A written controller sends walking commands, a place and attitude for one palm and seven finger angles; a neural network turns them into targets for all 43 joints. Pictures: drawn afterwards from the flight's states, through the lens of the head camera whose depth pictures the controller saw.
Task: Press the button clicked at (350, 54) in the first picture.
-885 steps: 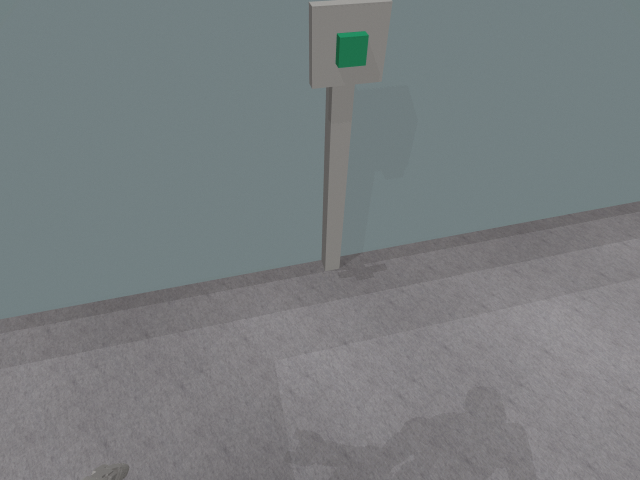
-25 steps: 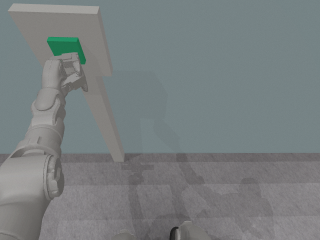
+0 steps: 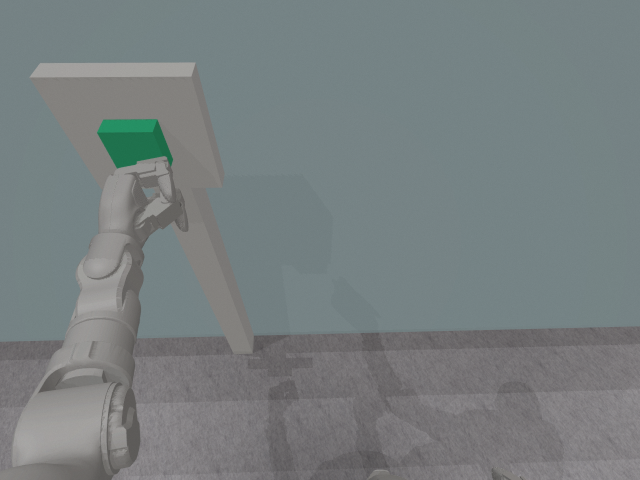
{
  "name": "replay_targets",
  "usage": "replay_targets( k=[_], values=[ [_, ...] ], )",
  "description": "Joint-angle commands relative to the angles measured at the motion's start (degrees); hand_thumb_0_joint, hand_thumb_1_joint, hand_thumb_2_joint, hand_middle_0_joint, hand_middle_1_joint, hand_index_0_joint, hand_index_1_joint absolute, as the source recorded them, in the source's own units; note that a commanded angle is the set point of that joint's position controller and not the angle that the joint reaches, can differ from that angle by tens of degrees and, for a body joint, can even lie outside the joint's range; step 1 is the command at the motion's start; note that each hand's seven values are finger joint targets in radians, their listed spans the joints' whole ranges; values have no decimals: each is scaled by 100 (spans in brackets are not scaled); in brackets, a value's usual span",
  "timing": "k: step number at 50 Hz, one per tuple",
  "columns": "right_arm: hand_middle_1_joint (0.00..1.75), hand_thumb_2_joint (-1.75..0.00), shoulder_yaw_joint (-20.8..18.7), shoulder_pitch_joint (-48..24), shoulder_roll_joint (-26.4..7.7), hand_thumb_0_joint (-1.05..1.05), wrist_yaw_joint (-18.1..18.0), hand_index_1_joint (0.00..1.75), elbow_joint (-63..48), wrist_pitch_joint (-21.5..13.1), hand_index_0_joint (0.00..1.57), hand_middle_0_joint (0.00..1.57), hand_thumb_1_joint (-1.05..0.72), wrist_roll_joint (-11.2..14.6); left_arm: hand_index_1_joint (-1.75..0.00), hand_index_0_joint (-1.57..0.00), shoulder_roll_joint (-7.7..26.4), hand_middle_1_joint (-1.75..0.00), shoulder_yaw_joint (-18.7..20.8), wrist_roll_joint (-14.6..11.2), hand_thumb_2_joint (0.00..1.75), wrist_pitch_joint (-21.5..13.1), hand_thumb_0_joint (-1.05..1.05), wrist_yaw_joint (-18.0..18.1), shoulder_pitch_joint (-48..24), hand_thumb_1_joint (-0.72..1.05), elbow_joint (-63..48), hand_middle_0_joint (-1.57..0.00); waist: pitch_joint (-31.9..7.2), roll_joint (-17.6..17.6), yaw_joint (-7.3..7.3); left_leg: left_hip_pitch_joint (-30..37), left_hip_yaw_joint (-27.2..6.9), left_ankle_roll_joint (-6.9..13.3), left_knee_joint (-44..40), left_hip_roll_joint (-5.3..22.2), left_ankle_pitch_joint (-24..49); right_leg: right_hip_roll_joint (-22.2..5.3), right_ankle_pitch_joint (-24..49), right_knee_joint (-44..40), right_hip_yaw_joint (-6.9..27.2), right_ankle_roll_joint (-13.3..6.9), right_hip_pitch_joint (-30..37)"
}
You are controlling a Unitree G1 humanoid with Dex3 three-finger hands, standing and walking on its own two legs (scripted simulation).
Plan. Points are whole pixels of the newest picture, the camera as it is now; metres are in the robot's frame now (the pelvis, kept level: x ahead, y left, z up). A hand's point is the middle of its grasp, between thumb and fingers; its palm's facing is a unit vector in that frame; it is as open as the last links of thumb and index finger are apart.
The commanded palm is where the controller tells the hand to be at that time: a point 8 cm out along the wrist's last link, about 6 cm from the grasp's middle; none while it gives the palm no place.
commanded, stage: pull the fist back off the button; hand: left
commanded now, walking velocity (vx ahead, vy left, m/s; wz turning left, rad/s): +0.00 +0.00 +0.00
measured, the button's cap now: (138, 145) +0.51 +0.23 +0.13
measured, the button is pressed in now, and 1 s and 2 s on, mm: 0 0 0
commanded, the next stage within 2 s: draw the hand back to the body in 0.48 s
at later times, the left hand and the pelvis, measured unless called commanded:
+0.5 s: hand (158, 261) +0.35 +0.18 +0.10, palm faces +0.01 -1.00 -0.01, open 3.1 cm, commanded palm +0.33 +0.24 +0.10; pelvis +0.01 +0.00 +0.01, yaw +2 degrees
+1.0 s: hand (113, 287) +0.30 +0.20 +0.13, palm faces +0.04 -1.00 -0.03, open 3.1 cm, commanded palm +0.26 +0.26 +0.14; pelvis +0.01 +0.00 +0.02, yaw +1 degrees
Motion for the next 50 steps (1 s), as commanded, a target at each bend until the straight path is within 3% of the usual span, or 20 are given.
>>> replay_targets(
  k=[1, 3, 5, 7, 8, 11, 13, 16, 19, 25, 29, 31, 32, 33, 40, 43, 45, 47, 49, 50],
  values=[
    [30, -90, -301, 87, -782, 0, -67, 30, -778, -139, 20, 20, -90, 15, -150, -130, 1307, -150, 321, -173, 90, -204, 0, 55, -1274, 90, -1880, -130, -1875, -154, 266, 358, -215, 110, -679, -200, 1595, 80, 1908, -359, 363, 25, 2067],
    [30, -90, -323, -14, -737, 0, -64, 30, -843, -162, 20, 20, -90, 22, -150, -130, 1037, -150, 117, -216, 90, -165, 0, 49, -1192, 90, -2478, -130, -1954, 61, 276, 618, -217, 100, -694, -199, 1806, 69, 2071, -367, 348, 21, 2075],
    [30, -90, -341, -78, -728, 0, -79, 30, -886, -189, 20, 20, -90, 24, -150, -130, 1024, -150, 164, -277, 90, -109, 0, 69, -715, 90, -2859, -130, -2046, -50, 315, 786, -216, 107, -686, -180, 2036, 77, 2250, -377, 334, 21, 2192],
    [30, -90, -315, -178, -700, 0, -97, 30, -844, -223, 20, 20, -90, 39, -150, -130, 758, -150, -60, -324, 90, -27, 0, 65, -717, 90, -3076, -130, -1757, -44, 218, 849, -227, 95, -740, -179, 1947, 63, 2216, -452, 305, 45, 2048],
    [30, -90, -334, -202, -712, 0, -117, 30, -825, -234, 20, 20, -90, 37, -150, -130, 832, -150, 13, -336, 90, 0, 0, 76, -619, 90, -3160, -130, -1762, -179, 236, 834, -245, 93, -750, -178, 1904, 63, 2182, -457, 303, 51, 2095],
    [30, -90, -309, -357, -662, 0, -140, 30, -849, -302, 20, 20, -90, 34, -150, -130, 643, -150, -151, -334, 90, 74, 0, 70, -318, 90, -3563, -130, -1699, 126, 271, 1056, -261, 80, -783, -195, 2010, 35, 2194, -485, 290, 26, 2063],
    [30, -90, -303, -418, -674, 0, -161, 30, -828, -335, 20, 20, -90, 33, -150, -130, 625, -150, -159, -368, 90, 126, 0, 63, -166, 90, -3682, -130, -1612, -118, 271, 1040, -300, 73, -821, -193, 1950, 38, 2151, -506, 252, 35, 2077],
    [30, -90, -283, -562, -605, 0, -159, 30, -869, -422, 20, 20, -90, 43, -150, -130, 247, -150, -489, -372, 90, 178, 0, 31, 260, 90, -4028, -130, -1603, 176, 313, 1261, -318, 51, -841, -196, 2120, 19, 2169, -507, 224, 11, 2041],
    [30, -90, -278, -652, -631, 0, -161, 30, -879, -458, 20, 20, -90, 27, -150, -130, 384, -150, -293, -401, 90, 300, 0, 73, 674, 90, -4109, -130, -1467, -83, 400, 1178, -336, 39, -899, -206, 1983, 12, 2069, -549, 192, 22, 2087],
    [30, -90, -213, -774, -645, 0, -237, 30, -805, -474, 20, 20, -90, 22, -150, -130, 513, -150, -316, -341, 90, 381, 0, 194, 11, 90, -3996, -130, -1106, -282, 255, 1001, -370, 77, -944, -230, 1315, -2, 1386, -707, 251, 44, 1900],
    [30, -90, -184, -819, -615, 0, -270, 30, -741, -525, 20, 20, -90, 36, -150, -130, 470, -150, -400, -315, 90, 301, 0, 168, -423, 90, -3770, -130, -1162, 49, 250, 1078, -404, 44, -940, -255, 1211, -9, 1220, -688, 248, 11, 1788],
    [30, -90, -190, -839, -622, 0, -256, 30, -834, -552, 20, 20, -90, 24, -150, -130, 607, -150, -210, -356, 90, 298, 0, 119, 46, 90, -3798, -130, -1527, -77, 421, 1066, -379, 63, -970, -254, 1317, -20, 1359, -663, 294, 12, 2166],
    [30, -90, -179, -867, -625, 0, -251, 30, -861, -560, 20, 20, -90, 22, -150, -130, 771, -150, -60, -375, 90, 305, 0, 93, 169, 90, -3903, -130, -1635, 82, 494, 1074, -358, 52, -995, -265, 1392, -36, 1478, -658, 309, 2, 2319],
    [30, -90, -165, -891, -612, 0, -247, 30, -899, -568, 20, 20, -90, 31, -150, -130, 774, -150, -9, -400, 90, 357, 0, 55, 447, 90, -3877, -130, -1595, 39, 554, 1048, -354, 48, -1038, -259, 1502, -30, 1602, -648, 288, -10, 2420],
    [30, -90, -167, -1059, -615, 0, -254, 30, -1081, -661, 20, 20, -90, 86, -150, -130, 737, -150, 66, -612, 90, 735, 0, -89, 1210, 90, -4682, -130, -1184, -220, 596, 1058, -315, 82, -1259, -225, 1398, -14, 1492, -903, 277, 31, 2560],
    [30, -90, -170, -1106, -590, 0, -288, 30, -1096, -767, 20, 20, -90, 91, -150, -130, 735, -150, 111, -644, 90, 865, 0, -90, 1450, 90, -5187, -130, -1161, 48, 631, 1272, -307, 79, -1353, -231, 1369, -13, 1412, -994, 278, 25, 2557],
    [30, -90, -176, -1131, -606, 0, -313, 30, -1099, -838, 20, 20, -90, 89, -150, -130, 778, -150, 171, -695, 90, 921, 0, -111, 1776, 90, -5421, -130, -1096, -203, 622, 1297, -332, 93, -1384, -207, 1362, 1, 1337, -1060, 254, 39, 2588],
    [30, -90, -160, -1178, -581, 0, -334, 30, -1084, -902, 20, 20, -90, 107, -150, -130, 717, -150, 91, -679, 90, 1007, 0, -148, 1894, 90, -5705, -130, -906, 113, 613, 1368, -323, 80, -1450, -224, 1293, -8, 1246, -1122, 242, 37, 2492],
    [30, -90, -149, -1199, -569, 0, -368, 30, -1078, -977, 20, 20, -90, 114, -150, -130, 601, -150, -3, -701, 90, 1148, 0, -176, 2011, 90, -5860, -130, -787, 66, 583, 1445, -348, 82, -1490, -226, 1176, 3, 1088, -1204, 216, 52, 2405],
    [30, -90, -149, -1198, -590, 0, -385, 30, -1053, -1004, 20, 20, -90, 114, -150, -130, 643, -150, 36, -736, 90, 1217, 0, -189, 2091, 90, -5846, -130, -679, -191, 538, 1409, -356, 107, -1467, -216, 1144, 14, 1025, -1269, 238, 66, 2411]
  ],
)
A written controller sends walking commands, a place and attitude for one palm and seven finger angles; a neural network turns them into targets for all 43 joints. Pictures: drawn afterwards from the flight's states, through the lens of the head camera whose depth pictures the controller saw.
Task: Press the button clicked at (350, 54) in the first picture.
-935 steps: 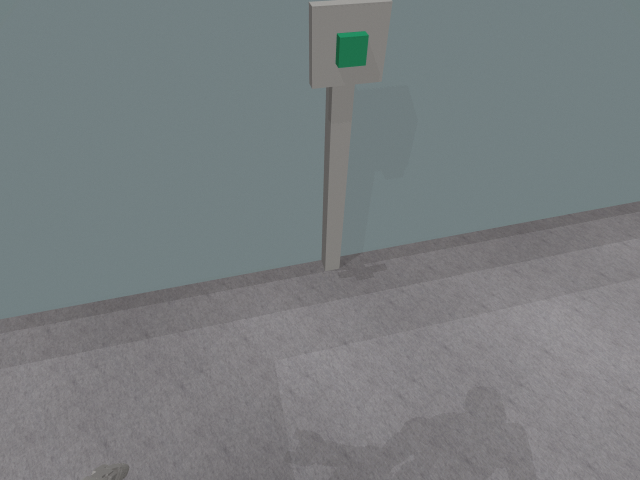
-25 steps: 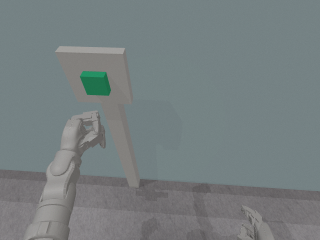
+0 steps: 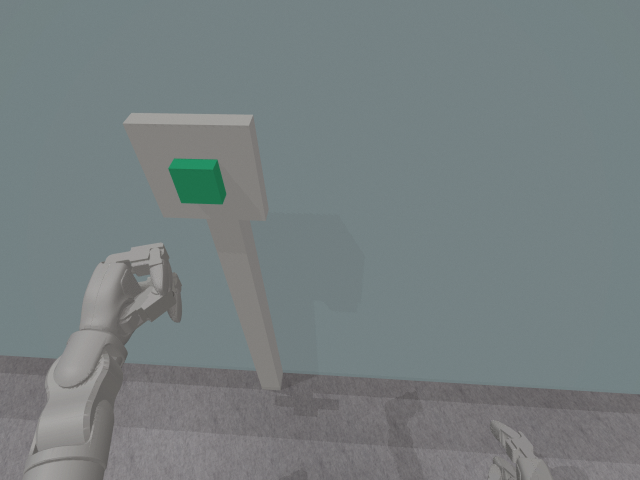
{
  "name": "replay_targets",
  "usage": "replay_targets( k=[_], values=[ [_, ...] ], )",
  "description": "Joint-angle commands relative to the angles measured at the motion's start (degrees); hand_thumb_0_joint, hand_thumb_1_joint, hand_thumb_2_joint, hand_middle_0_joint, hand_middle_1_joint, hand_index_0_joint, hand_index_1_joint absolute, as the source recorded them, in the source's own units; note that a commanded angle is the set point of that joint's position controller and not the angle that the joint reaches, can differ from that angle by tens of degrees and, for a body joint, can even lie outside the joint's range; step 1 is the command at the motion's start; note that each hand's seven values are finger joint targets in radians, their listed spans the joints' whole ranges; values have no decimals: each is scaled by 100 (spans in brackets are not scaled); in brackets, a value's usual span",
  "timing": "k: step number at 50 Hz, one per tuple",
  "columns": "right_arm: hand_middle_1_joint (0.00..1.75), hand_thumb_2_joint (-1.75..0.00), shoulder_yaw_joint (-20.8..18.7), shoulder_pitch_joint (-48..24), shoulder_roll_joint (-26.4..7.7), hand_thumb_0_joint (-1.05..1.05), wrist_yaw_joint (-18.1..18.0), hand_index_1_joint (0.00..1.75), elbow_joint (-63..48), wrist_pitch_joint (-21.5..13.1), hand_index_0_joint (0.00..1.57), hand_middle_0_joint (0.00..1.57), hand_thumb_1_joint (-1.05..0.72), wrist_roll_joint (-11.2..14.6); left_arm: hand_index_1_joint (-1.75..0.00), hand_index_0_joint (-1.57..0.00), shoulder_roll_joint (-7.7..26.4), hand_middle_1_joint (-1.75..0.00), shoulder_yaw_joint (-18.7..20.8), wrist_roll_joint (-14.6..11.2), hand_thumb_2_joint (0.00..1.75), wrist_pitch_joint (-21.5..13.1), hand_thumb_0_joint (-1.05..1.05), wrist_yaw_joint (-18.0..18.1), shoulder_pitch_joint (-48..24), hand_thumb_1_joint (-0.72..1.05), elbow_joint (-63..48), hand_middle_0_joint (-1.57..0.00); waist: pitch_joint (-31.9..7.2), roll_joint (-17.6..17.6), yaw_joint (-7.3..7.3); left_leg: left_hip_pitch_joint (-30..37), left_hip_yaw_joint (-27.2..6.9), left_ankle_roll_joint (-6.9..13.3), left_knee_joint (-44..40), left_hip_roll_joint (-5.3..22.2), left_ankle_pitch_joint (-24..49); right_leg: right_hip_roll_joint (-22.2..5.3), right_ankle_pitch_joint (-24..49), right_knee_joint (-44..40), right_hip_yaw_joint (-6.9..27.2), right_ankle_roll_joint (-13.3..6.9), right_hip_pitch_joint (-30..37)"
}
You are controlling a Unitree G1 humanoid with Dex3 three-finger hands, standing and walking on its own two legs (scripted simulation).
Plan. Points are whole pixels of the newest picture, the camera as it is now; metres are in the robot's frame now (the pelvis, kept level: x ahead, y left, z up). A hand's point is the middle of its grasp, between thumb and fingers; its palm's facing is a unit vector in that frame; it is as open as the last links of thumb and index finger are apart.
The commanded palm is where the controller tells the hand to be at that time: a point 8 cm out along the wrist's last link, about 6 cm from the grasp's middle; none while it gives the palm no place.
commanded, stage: draw the hand back to the body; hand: left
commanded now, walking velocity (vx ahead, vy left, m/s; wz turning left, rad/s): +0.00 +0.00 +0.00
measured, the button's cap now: (199, 180) +0.51 +0.22 +0.12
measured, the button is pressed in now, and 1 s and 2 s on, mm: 0 0 0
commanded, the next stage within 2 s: step back with the hand held close in 1.06 s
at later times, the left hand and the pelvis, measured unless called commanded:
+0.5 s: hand (98, 334) +0.23 +0.24 +0.14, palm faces +0.36 -0.88 -0.31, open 3.1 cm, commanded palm +0.17 +0.28 +0.16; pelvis +0.01 +0.01 +0.01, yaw +0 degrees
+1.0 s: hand (47, 362) +0.19 +0.25 +0.16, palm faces +0.43 -0.82 -0.37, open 3.1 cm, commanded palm +0.13 +0.29 +0.19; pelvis +0.01 +0.01 +0.01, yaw +0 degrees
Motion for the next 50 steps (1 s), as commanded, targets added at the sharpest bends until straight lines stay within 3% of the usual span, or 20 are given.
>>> replay_targets(
  k=[1, 2, 4, 5, 6, 7, 9, 10, 13, 14, 19, 20, 23, 25, 30, 31, 35, 38, 45, 50],
  values=[
    [30, -90, -207, -788, -601, 0, -115, 30, -979, -479, 20, 20, -90, -14, -150, -130, 1128, -150, 497, -180, 90, -127, 0, -47, -1246, 90, -1700, -130, -892, -266, 88, -89, -292, 113, -619, -120, 899, 43, 877, -544, 303, 35, 930],
    [30, -90, -195, -830, -582, 0, -119, 30, -1011, -512, 20, 20, -90, -15, -150, -130, 1106, -150, 483, -174, 90, -75, 0, -71, -1165, 90, -1921, -130, -954, 5, 127, 4, -285, 96, -645, -137, 966, 34, 929, -537, 288, 18, 962],
    [30, -90, -173, -859, -556, 0, -131, 30, -1025, -569, 20, 20, -90, -18, -150, -130, 1111, -150, 544, -219, 90, 27, 0, -98, -907, 90, -2111, -130, -912, -80, 147, 80, -310, 85, -675, -130, 1051, 46, 1000, -563, 238, 15, 981],
    [30, -90, -274, -903, -537, 0, -126, 30, -892, -572, 20, 20, -90, -189, -150, -130, 1629, -150, 526, 548, 90, -154, 0, 747, -824, 90, -2674, -130, -552, -287, 237, -44, -213, 152, -814, -110, 947, -44, 700, -965, 468, 4, 1057],
    [30, -90, -240, -985, -467, 0, -113, 30, -879, -585, 20, 20, -90, -230, -150, -130, 1107, -150, 281, 641, 90, -177, 0, 1133, -383, 90, -2671, -130, -298, -306, 170, -17, -218, 140, -917, -110, 820, -70, 544, -1053, 433, 18, 1046],
    [30, -90, -216, -980, -446, 0, -93, 30, -822, -547, 20, 20, -90, -235, -150, -130, 849, -150, 33, 763, 90, -171, 0, 1367, 27, 90, -2620, -130, -149, -325, 177, 55, -241, 140, -1014, -85, 815, -61, 523, -1089, 394, 16, 1092],
    [30, -90, -232, -987, -447, 0, -70, 30, -793, -457, 20, 20, -90, -258, -150, -130, 995, -150, 141, 928, 90, -227, 0, 1683, 204, 90, -3020, -130, -379, -33, 183, 328, -208, 132, -1117, -81, 1041, -47, 761, -1117, 392, -2, 1337],
    [30, -90, -239, -1000, -462, 0, -64, 30, -758, -425, 20, 20, -90, -293, -150, -130, 1018, -150, 136, 970, 90, -243, 0, 1768, 363, 90, -3090, -130, -419, -206, 197, 373, -203, 144, -1148, -67, 1130, -31, 836, -1174, 397, 5, 1452],
    [30, -90, -232, -1042, -398, 0, -51, 30, -765, -340, 20, 20, -90, -316, -150, -130, 972, -150, 120, 1114, 90, -284, 0, 1960, 529, 90, -3353, -130, -383, -56, 173, 585, -211, 126, -1280, -68, 1261, -18, 933, -1208, 358, 0, 1528],
    [30, -90, -234, -1065, -401, 0, -47, 30, -774, -315, 20, 20, -90, -328, -150, -130, 985, -150, 117, 1150, 90, -297, 0, 2004, 521, 90, -3492, -130, -389, 79, 176, 632, -208, 122, -1311, -80, 1321, -19, 982, -1230, 366, -7, 1582],
    [30, -90, -241, -1159, -363, 0, -37, 30, -770, -243, 20, 20, -90, -362, -150, -130, 1016, -150, 202, 1236, 90, -317, 0, 2127, 869, 90, -3836, -130, -302, 98, 211, 778, -243, 105, -1402, -71, 1425, 4, 985, -1309, 344, -13, 1683],
    [30, -90, -242, -1166, -376, 0, -33, 30, -753, -247, 20, 20, -90, -385, -150, -130, 1034, -150, 228, 1240, 90, -315, 0, 2130, 1031, 90, -3868, -130, -232, -56, 230, 736, -266, 111, -1406, -67, 1455, 21, 997, -1331, 333, -12, 1705],
    [30, -90, -250, -1168, -348, 0, 9, 30, -786, -220, 20, 20, -90, -390, -150, -130, 967, -150, 263, 1262, 90, -316, 0, 2144, 1388, 90, -4128, -130, -224, 141, 259, 802, -273, 70, -1393, -48, 1745, 20, 1228, -1252, 311, -22, 1760],
    [30, -90, -263, -1162, -364, 0, 34, 30, -784, -221, 20, 20, -90, -412, -150, -130, 1027, -150, 375, 1268, 90, -305, 0, 2148, 1747, 90, -4176, -130, -177, -48, 301, 744, -306, 59, -1379, -26, 1844, 46, 1277, -1249, 310, -22, 1789],
    [30, -90, -297, -1152, -343, 0, 58, 30, -842, -199, 20, 20, -90, -414, -150, -130, 1109, -150, 610, 1267, 90, -323, 0, 2152, 2287, 90, -4499, -130, -167, -99, 356, 693, -308, 37, -1340, -6, 1973, 57, 1367, -1188, 316, -18, 1830],
    [30, -90, -293, -1163, -318, 0, 58, 30, -871, -205, 20, 20, -90, -413, -150, -130, 1098, -150, 625, 1261, 90, -340, 0, 2153, 2336, 90, -4628, -130, -122, 52, 363, 677, -290, 34, -1336, -5, 1958, 32, 1374, -1174, 328, -12, 1809],
    [30, -90, -306, -1127, -312, 0, 44, 30, -874, -257, 20, 20, -90, -407, -150, -130, 1129, -150, 749, 1270, 90, -369, 0, 2165, 2655, 90, -4785, -130, 2, -48, 380, 635, -313, 16, -1309, 24, 1838, 76, 1215, -1204, 320, -16, 1682],
    [30, -90, -314, -1095, -299, 0, 39, 30, -898, -315, 20, 20, -90, -400, -150, -130, 1178, -150, 862, 1270, 90, -420, 0, 2187, 2849, 90, -5061, -130, -64, 132, 404, 654, -315, 11, -1276, 17, 1872, 65, 1240, -1155, 339, -21, 1699],
    [30, -90, -333, -1041, -324, 0, -12, 30, -816, -385, 20, 20, -90, -411, -150, -130, 1073, -150, 754, 1295, 90, -405, 0, 2204, 2753, 90, -4884, -130, 167, -110, 344, 634, -287, 49, -1258, 18, 1573, 60, 989, -1264, 353, -6, 1480],
    [30, -90, -315, -1076, -305, 0, -25, 30, -822, -434, 20, 20, -90, -415, -150, -130, 1177, -150, 825, 1315, 90, -448, 0, 2238, 2643, 90, -5049, -130, 86, 124, 385, 626, -315, 35, -1284, -6, 1413, 59, 830, -1270, 386, -33, 1562]
  ],
)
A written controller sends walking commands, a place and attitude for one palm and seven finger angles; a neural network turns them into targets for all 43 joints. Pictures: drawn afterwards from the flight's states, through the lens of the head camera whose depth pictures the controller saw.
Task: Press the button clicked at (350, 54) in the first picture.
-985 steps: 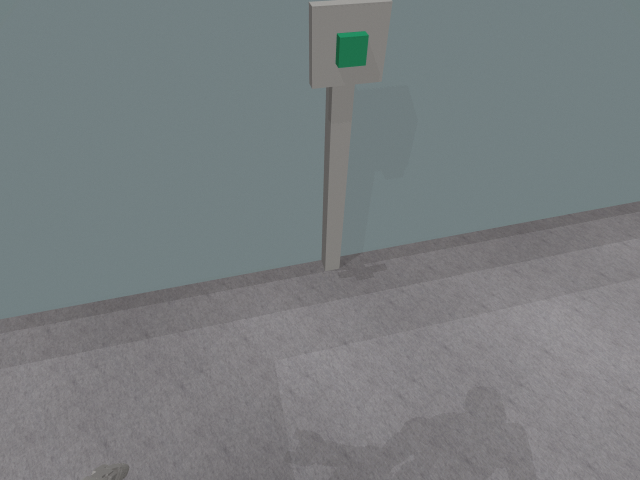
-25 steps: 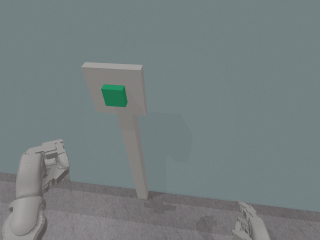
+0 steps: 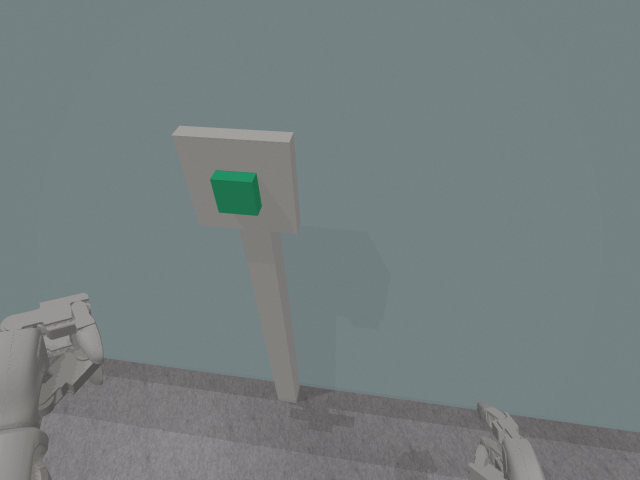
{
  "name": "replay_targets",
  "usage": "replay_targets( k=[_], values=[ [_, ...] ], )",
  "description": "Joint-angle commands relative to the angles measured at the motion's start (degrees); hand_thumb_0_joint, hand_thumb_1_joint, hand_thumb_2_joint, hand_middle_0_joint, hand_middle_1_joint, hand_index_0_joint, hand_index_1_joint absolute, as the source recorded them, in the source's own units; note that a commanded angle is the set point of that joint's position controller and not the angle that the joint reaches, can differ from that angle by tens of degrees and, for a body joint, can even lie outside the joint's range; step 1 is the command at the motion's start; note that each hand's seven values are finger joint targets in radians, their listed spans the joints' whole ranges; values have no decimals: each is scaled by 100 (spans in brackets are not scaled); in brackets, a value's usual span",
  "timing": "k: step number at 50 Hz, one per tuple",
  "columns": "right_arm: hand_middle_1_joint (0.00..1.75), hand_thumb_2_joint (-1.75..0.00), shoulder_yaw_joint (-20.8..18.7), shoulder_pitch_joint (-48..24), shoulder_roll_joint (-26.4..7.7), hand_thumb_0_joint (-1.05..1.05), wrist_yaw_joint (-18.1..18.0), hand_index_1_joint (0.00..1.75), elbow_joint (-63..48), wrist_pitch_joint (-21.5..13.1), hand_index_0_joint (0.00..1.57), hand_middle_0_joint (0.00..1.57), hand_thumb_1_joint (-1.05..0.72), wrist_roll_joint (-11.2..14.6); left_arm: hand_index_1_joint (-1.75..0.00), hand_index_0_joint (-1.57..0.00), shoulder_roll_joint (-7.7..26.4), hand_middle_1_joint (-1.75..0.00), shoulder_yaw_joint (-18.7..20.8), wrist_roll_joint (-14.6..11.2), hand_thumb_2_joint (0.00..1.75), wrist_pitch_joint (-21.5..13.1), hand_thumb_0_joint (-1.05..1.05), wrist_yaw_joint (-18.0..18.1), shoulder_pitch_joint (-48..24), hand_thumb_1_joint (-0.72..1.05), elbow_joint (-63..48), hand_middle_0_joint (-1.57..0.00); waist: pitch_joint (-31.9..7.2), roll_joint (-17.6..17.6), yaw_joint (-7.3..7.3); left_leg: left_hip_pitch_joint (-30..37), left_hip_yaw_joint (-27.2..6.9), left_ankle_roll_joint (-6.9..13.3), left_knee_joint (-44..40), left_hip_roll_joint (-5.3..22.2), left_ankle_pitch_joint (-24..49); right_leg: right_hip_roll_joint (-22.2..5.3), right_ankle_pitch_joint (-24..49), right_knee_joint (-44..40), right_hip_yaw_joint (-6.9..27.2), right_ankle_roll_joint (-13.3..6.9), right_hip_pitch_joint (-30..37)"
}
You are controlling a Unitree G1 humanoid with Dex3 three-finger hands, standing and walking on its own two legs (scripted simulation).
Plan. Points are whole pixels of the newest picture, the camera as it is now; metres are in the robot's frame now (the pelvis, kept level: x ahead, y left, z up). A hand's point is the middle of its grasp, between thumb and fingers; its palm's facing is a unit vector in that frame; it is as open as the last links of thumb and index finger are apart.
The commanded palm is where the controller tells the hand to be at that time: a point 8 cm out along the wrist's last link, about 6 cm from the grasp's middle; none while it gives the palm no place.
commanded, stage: draw the hand back to the body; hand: left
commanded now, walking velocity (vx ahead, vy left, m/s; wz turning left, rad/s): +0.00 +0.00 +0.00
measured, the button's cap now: (237, 192) +0.50 +0.20 +0.11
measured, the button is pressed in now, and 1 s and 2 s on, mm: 0 0 0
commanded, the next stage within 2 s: step back with the hand held close in 0.06 s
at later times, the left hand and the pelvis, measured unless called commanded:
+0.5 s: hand (107, 354) +0.18 +0.24 +0.14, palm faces +0.28 -0.83 -0.48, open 3.1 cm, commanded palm +0.12 +0.29 +0.17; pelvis -0.02 +0.01 +0.00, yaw -2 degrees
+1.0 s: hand (21, 431) +0.11 +0.26 +0.15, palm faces +0.41 -0.79 -0.45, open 3.1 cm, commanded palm +0.04 +0.31 +0.17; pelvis -0.09 +0.02 -0.02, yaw +1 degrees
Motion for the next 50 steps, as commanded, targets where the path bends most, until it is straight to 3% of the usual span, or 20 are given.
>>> replay_targets(
  k=[1, 8, 9, 10, 11, 12, 13, 16, 18, 23, 26, 31, 35, 39, 43, 45, 47, 49, 50],
  values=[
    [30, -90, -181, -723, -533, 0, -75, 30, -958, -379, 20, 20, -90, -35, -150, -130, 1011, -150, 670, -26, 90, -393, 0, 124, -508, 90, -1354, -130, -277, 42, -3, -539, -324, -41, -495, 38, 1191, 19, 563, -285, 377, -133, 381],
    [30, -90, -183, -734, -520, 0, -52, 30, -958, -386, 20, 20, -90, -30, -150, -130, 954, -150, 675, -40, 90, -395, 0, 108, -438, 90, -1268, -130, -141, 10, 1, -600, -311, -57, -514, 52, 1084, 37, 459, -340, 394, -132, 329],
    [30, -90, -181, -713, -535, 0, -65, 30, -900, -368, 20, 20, -90, -21, -150, -130, 980, -150, 647, -20, 90, -377, 0, 128, -797, 90, -1148, -130, -78, -79, -71, -587, -308, -51, -523, 48, 1046, 39, 420, -363, 387, -130, 255],
    [30, -90, -96, -539, -585, 0, -45, 30, -1178, -210, 20, 20, -90, 16, -150, -130, 1814, -150, 1607, -63, 90, -706, 0, 172, -1760, 90, -1457, -130, 645, 103, -305, -1142, -388, 36, -591, 127, 394, -207, 334, -673, 1005, -118, -301],
    [30, -90, -164, -568, -530, 0, -73, 30, -1049, -119, 20, 20, -90, -12, -150, -130, 1254, -150, 1192, -61, 90, -735, 0, 100, -837, 90, -920, -130, 346, -452, -307, -1016, -377, 97, -413, 135, 290, -340, 188, -835, 1073, -108, -467],
    [30, -90, -204, -525, -581, 0, -48, 30, -1075, -21, 20, 20, -90, -24, -150, -130, 967, -150, 970, -39, 90, -706, 0, 46, -275, 90, -694, -130, 71, -714, -325, -810, -334, 122, -300, 127, 456, -390, 240, -891, 1102, -102, -461],
    [30, -90, -225, -563, -632, 0, -15, 30, -1102, 55, 20, 20, -90, -41, -150, -130, 861, -150, 799, -17, 90, -725, 0, 9, -189, 90, -841, -130, -89, -636, -359, -764, -297, 124, -239, 136, 604, -427, 399, -863, 1106, -96, -448],
    [30, -90, -276, -621, -684, 0, -16, 30, -1195, 192, 20, 20, -90, -50, -150, -130, 992, -150, 869, 22, 90, -802, 0, 49, 69, 90, -1171, -130, -658, -229, -359, -831, -335, 101, -314, 232, 1152, -411, 1310, -354, 895, -79, -36],
    [30, -90, -325, -618, -686, 0, -17, 30, -1280, 274, 20, 20, -90, -27, -150, -130, 1142, -150, 1028, 33, 90, -818, 0, 102, 259, 90, -1355, -130, -975, -198, -349, -937, -355, 88, -296, 292, 1558, -378, 1908, -8, 798, -49, 214],
    [30, -90, -394, -624, -635, 0, -46, 30, -1442, 423, 20, 20, -90, 28, -150, -130, 1363, -150, 1322, 23, 90, -862, 0, 183, 592, 90, -1589, -130, -1180, -315, -356, -1278, -453, 52, -143, 368, 1957, -387, 2467, 442, 761, -46, 319],
    [30, -90, -411, -632, -648, 0, -69, 30, -1495, 431, 20, 20, -90, 30, -150, -130, 1360, -150, 1353, 41, 90, -895, 0, 209, 664, 90, -1708, -130, -1106, -75, -358, -1547, -523, 70, -194, 444, 1958, -332, 2438, 709, 712, -13, 290],
    [30, -90, -426, -556, -692, 0, -81, 30, -1515, 357, 20, 20, -90, 42, -150, -130, 1242, -150, 1250, 100, 90, -917, 0, 231, 586, 90, -1718, -130, -819, -94, -390, -2363, -625, 206, -321, 559, 809, -296, 1900, 998, 816, 20, 290],
    [30, -90, -430, -538, -729, 0, -112, 30, -1521, 251, 20, 20, -90, 36, -150, -130, 1272, -150, 1307, 173, 90, -992, 0, 275, 371, 90, -1764, -130, -567, -80, -401, -3235, -732, 370, -462, 599, -779, -276, 1097, 1137, 986, 23, 368],
    [30, -90, -402, -403, -710, 0, -115, 30, -1512, 154, 20, 20, -90, 31, -150, -130, 1246, -150, 1283, 209, 90, -1089, 0, 314, 195, 90, -1748, -130, -395, -464, -465, -3281, -714, 380, -111, 435, -1604, -458, 43, 697, 1338, -63, -210],
    [30, -90, -376, -356, -726, 0, -120, 30, -1472, 65, 20, 20, -90, 1, -150, -130, 1228, -150, 1280, 230, 90, -1195, 0, 351, 107, 90, -1853, -130, -410, -336, -486, -3187, -868, 388, -147, 479, -1785, -432, -597, 590, 1311, -76, -475],
    [30, -90, -380, -400, -767, 0, -142, 30, -1457, 3, 20, 20, -90, -6, -150, -130, 1227, -150, 1302, 260, 90, -1262, 0, 357, 53, 90, -1933, -130, -410, 101, -476, -3561, -1078, 472, -545, 699, -2058, -218, -457, 1062, 1092, 3, -160],
    [30, -90, -371, -411, -763, 0, -141, 30, -1455, -73, 20, 20, -90, -5, -150, -130, 1203, -150, 1384, 323, 90, -1303, 0, 373, 111, 90, -1895, -130, -454, 602, -422, -4227, -1466, 611, -1088, 1117, -2336, 112, 119, 2063, 724, 121, 526],
    [30, -90, -408, -445, -722, 0, -124, 30, -1461, -134, 20, 20, -90, -7, -150, -130, 1236, -150, 1432, 359, 90, -1357, 0, 341, 103, 90, -1910, -130, -407, 610, -401, -4445, -1534, 665, -1028, 1252, -2052, 234, 406, 2401, 727, 156, 722],
    [30, -90, -426, -435, -703, 0, -125, 30, -1455, -141, 20, 20, -90, -7, -150, -130, 1315, -150, 1508, 337, 90, -1375, 0, 318, 115, 90, -1860, -130, -359, 361, -412, -4349, -1481, 628, -825, 1174, -1668, 225, 561, 2266, 829, 120, 628]
  ],
)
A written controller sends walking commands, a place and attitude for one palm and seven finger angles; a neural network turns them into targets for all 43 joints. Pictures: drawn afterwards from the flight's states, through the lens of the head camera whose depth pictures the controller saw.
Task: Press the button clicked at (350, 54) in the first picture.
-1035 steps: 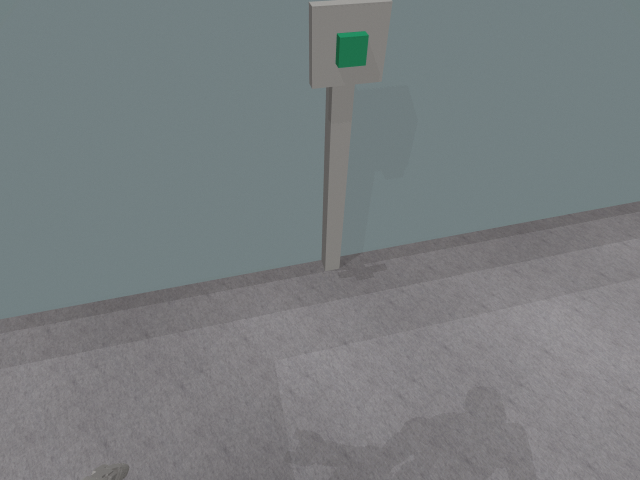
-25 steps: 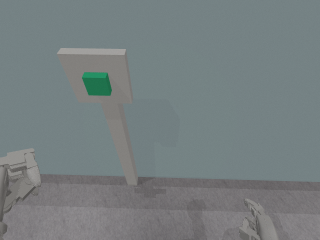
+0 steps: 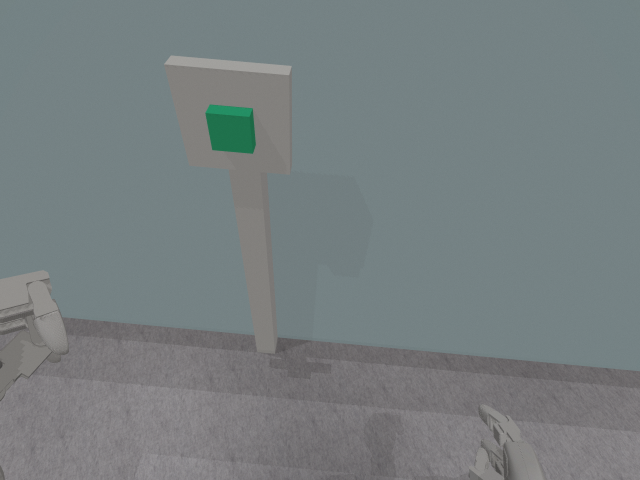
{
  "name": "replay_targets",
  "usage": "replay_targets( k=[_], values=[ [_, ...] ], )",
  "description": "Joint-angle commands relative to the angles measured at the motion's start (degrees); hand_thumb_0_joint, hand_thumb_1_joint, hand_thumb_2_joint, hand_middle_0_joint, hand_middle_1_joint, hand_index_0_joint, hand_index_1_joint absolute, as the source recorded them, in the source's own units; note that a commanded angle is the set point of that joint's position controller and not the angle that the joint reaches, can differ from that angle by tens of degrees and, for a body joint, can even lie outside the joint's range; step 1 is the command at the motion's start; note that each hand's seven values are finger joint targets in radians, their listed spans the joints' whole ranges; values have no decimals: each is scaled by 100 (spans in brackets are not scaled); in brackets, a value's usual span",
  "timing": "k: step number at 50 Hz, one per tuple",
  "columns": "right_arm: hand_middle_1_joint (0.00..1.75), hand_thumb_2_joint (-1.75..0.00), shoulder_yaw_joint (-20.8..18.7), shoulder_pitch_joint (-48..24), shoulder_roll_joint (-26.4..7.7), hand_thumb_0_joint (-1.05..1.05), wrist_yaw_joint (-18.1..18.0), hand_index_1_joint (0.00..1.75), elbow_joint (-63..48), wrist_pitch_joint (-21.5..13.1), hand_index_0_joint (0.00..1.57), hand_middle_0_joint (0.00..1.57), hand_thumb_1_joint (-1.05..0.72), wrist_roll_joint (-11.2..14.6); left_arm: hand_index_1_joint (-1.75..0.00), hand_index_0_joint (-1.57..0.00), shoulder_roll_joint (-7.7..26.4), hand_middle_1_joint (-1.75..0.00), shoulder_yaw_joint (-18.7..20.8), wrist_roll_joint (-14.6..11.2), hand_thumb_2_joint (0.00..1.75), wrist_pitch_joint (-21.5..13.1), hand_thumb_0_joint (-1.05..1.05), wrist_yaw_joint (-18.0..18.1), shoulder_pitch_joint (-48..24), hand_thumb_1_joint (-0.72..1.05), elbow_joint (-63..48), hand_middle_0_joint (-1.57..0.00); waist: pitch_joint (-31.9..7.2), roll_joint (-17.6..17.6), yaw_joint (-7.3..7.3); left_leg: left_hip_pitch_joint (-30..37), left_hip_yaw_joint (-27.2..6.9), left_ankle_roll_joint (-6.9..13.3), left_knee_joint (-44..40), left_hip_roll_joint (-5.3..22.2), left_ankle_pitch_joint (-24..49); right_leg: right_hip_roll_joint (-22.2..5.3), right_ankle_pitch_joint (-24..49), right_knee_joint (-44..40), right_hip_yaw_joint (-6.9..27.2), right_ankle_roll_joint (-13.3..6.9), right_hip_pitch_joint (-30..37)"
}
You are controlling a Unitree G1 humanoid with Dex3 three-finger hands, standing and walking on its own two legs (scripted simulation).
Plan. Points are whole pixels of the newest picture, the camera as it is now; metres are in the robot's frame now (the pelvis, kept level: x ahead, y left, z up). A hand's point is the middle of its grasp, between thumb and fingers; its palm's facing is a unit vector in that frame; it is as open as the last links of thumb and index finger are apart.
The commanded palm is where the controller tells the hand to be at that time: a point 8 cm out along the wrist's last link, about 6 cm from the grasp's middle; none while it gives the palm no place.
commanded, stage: step back with the hand held close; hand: left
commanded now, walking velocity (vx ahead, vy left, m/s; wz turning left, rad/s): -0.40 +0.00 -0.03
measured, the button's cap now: (232, 128) +0.59 +0.17 +0.13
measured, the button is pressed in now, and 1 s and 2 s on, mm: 0 0 0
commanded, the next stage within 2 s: stop stepping back and stand still in 0.68 s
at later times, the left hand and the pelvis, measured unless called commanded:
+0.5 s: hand out of the picture +0.11 +0.25 +0.19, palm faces +0.42 -0.82 -0.39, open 3.1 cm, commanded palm +0.05 +0.28 +0.20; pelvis -0.09 +0.00 +0.01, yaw -2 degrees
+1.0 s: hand out of the picture -0.05 +0.21 +0.18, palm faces +0.23 -0.83 -0.51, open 3.1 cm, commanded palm -0.08 +0.25 +0.20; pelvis -0.25 -0.01 +0.02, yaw -8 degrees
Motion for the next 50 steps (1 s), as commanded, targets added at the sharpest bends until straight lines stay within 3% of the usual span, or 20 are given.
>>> replay_targets(
  k=[1, 5, 11, 13, 15, 17, 19, 25, 28, 30, 32, 33, 35, 36, 38, 43, 44, 45, 46, 50],
  values=[
    [30, -90, -354, -729, -789, 0, -57, 30, -908, -399, 20, 20, -90, -38, -150, -130, 866, -150, 783, -56, 90, -467, 0, 67, -119, 90, -1199, -130, -269, 587, 136, -2303, -1330, 284, -2052, 1248, -1668, 91, 630, 638, 420, -103, 2304],
    [30, -90, -389, -578, -740, 0, 24, 30, -708, -359, 20, 20, -90, -54, -150, -130, 792, -150, 621, -203, 90, -521, 0, -31, -141, 90, -1243, -130, -714, -154, 28, -835, -762, -73, -973, 576, -701, -516, 1581, -430, 1304, -385, 1153],
    [30, -90, -376, -710, -664, 0, 69, 30, -682, -145, 20, 20, -90, -61, -150, -130, 1106, -150, 810, -229, 90, -540, 0, 99, 102, 90, -1417, -130, -774, -331, 11, 217, -766, -195, -365, 353, -1003, -944, -527, -1477, 1604, -635, -272],
    [30, -90, -372, -753, -737, 0, 39, 30, -748, -156, 20, 20, -90, -65, -150, -130, 1087, -150, 864, -209, 90, -593, 0, 132, 154, 90, -1532, -130, -741, 256, -1, -183, -1126, -25, -1195, 678, -1298, -463, -603, -896, 1110, -410, 33],
    [30, -90, -399, -936, -844, 0, -33, 30, -818, -289, 20, 20, -90, -89, -150, -130, 998, -150, 991, -126, 90, -655, 0, 120, 116, 90, -1496, -130, -758, 1608, 80, -2034, -2227, 456, -2896, 1809, -2627, 412, -338, 1282, 231, -47, 1705],
    [30, -90, -494, -797, -734, 0, -36, 30, -674, -398, 20, 20, -90, -120, -150, -130, 1108, -150, 1100, -124, 90, -643, 0, 111, -57, 90, -1414, -130, -743, 1255, 65, -2283, -2385, 677, -3261, 2341, -2466, 575, -1208, 2928, 268, -14, 1706],
    [30, -90, -530, -725, -697, 0, 39, 30, -511, -496, 20, 20, -90, -127, -150, -130, 859, -150, 885, -230, 90, -622, 0, 97, 6, 90, -1246, -130, -666, 853, 114, -1195, -1908, 529, -2832, 2035, -1547, 443, -1618, 2409, 167, -68, 920],
    [30, -90, -353, -709, -613, 0, 171, 30, -156, -567, 20, 20, -90, -182, -150, -130, 684, -150, 224, -397, 90, -547, 0, -18, -128, 90, -1250, -130, -829, 1376, 166, 807, -1160, -388, -2699, 1348, -312, 197, -1423, -1872, -284, -364, 1026],
    [30, -90, -266, -783, -435, 0, 82, 30, -102, -374, 20, 20, -90, -159, -150, -130, 1367, -150, 634, -439, 90, -684, 0, 23, -528, 90, -1484, -130, -1016, -412, 170, 1983, -170, -686, -132, 523, 324, -1398, 343, -2671, 1051, -879, -380],
    [30, -90, -305, -934, -503, 0, -1, 30, -180, -488, 20, 20, -90, -77, -150, -130, 1460, -150, 626, -394, 90, -590, 0, 7, -905, 90, -1652, -130, -1095, -1151, 167, 1280, -333, -630, 605, 125, -101, -1544, 1891, -2060, 948, -927, -68],
    [30, -90, -126, -1015, -408, 0, -81, 30, -313, -344, 20, 20, -90, -82, -150, -130, 1251, -150, 637, -381, 90, -366, 0, -50, -290, 90, -1267, -130, -838, -430, 64, 767, -369, -549, -593, 229, 1074, -1038, 3207, -1145, 320, -530, 802],
    [30, -90, -121, -1029, -547, 0, -127, 30, -358, -292, 20, 20, -90, -64, -150, -130, 1267, -150, 665, -403, 90, -314, 0, -95, -256, 90, -1260, -130, -800, 278, 61, 1154, -507, -458, -1525, 397, 3142, -454, 2846, -657, -18, -165, 749],
    [30, -90, -255, -923, -682, 0, -10, 30, -415, -341, 20, 20, -90, -58, -150, -130, 1180, -150, 552, -467, 90, -350, 0, -192, 137, 90, -891, -130, -1328, 1220, 128, 2172, -1591, -7, -2092, 1474, 5530, 351, -1010, 523, -78, -75, 324],
    [30, -90, -274, -826, -634, 0, 72, 30, -424, -403, 20, 20, -90, -155, -150, -130, 1112, -150, 629, -533, 90, -387, 0, -235, 610, 90, -905, -130, -1752, 1560, 288, 1990, -1944, 129, -2294, 1762, 4681, 400, -2267, 1059, 137, -121, 475],
    [30, -90, -325, -699, -682, 0, 141, 30, -425, -470, 20, 20, -90, -135, -150, -130, 1124, -150, 684, -582, 90, -409, 0, -182, 694, 90, -1415, -130, -1574, 1233, 226, 1611, -1815, 383, -2525, 1783, 3131, 333, -1990, 1130, 165, -106, 469],
    [30, -90, -306, -930, -723, 0, 111, 30, -773, -329, 20, 20, -90, -58, -150, -130, 1227, -150, 899, -564, 90, -81, 0, 11, 1354, 90, -1483, -130, -798, 1621, 191, -1039, -802, -245, -3106, 850, -1895, 404, -1392, -801, -777, -308, 2483],
    [30, -90, -315, -935, -679, 0, 71, 30, -792, -269, 20, 20, -90, -46, -150, -130, 1337, -150, 954, -498, 90, -17, 0, 45, 1275, 90, -1501, -130, -617, 909, 182, -972, -393, -455, -2116, 356, -1837, -6, -1550, -1641, -436, -429, 2112],
    [30, -90, -360, -868, -619, 0, 61, 30, -744, -177, 20, 20, -90, -48, -150, -130, 1675, -150, 1169, -440, 90, 0, 0, 92, 1122, 90, -1619, -130, -606, -632, 139, -73, -140, -651, 259, -151, -1233, -1364, -2810, -2962, 1180, -822, 303],
    [30, -90, -349, -847, -672, 0, 27, 30, -617, -119, 20, 20, -90, -131, -150, -130, 1647, -150, 1163, -467, 90, 16, 0, 138, 622, 90, -1686, -130, -238, -1170, 153, -306, -525, -627, 2033, -151, -842, -2449, -3148, -3448, 2456, -1285, -831],
    [30, -90, -347, -602, -749, 0, -121, 30, -264, -185, 20, 20, -90, -58, -150, -130, 979, -150, 330, -289, 90, 139, 0, 98, -636, 90, -655, -130, -99, -922, -175, -123, -465, -557, 2695, 326, -141, -1663, -3368, -3050, 943, -657, -1282]
  ],
)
